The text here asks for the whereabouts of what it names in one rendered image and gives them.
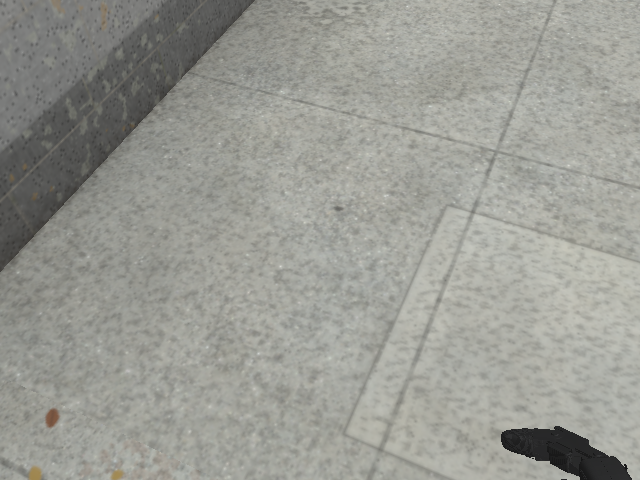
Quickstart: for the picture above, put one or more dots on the right robot hand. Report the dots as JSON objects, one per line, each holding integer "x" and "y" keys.
{"x": 565, "y": 450}

